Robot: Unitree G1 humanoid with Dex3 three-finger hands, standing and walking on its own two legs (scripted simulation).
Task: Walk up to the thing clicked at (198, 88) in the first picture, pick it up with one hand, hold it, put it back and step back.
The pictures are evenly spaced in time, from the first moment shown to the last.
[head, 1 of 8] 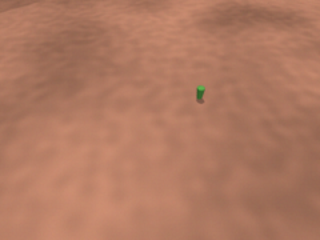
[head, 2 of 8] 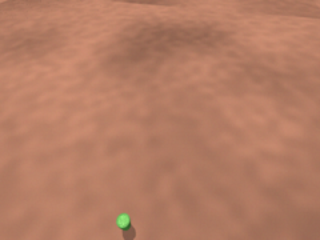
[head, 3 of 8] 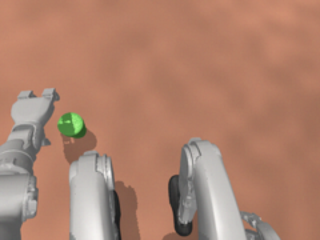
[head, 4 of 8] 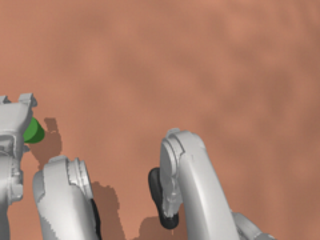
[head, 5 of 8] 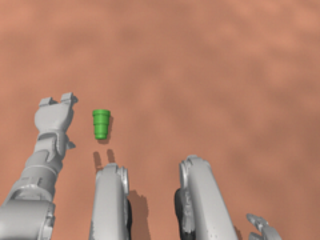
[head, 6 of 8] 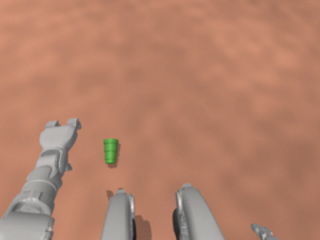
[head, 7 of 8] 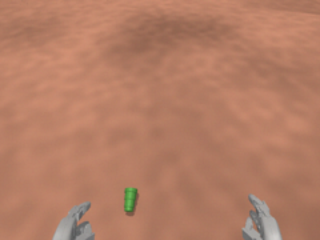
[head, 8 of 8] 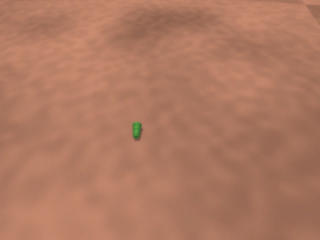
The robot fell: no
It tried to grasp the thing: yes
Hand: left
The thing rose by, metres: 0.00
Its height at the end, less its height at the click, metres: -0.03
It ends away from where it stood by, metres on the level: 0.09
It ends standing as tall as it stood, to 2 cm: no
